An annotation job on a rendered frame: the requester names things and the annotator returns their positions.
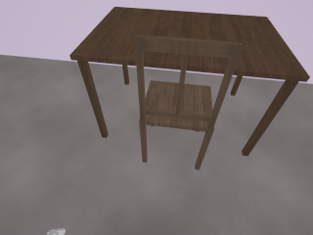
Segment chair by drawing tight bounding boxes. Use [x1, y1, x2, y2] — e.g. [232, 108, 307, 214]
[134, 34, 244, 170]

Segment table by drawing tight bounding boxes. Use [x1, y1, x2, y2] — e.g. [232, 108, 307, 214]
[69, 7, 310, 156]

